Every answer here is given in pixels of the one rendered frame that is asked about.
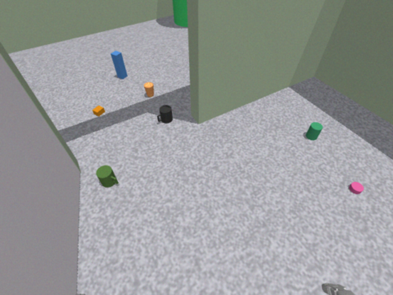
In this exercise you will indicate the right robot hand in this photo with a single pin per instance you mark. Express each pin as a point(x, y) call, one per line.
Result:
point(332, 289)

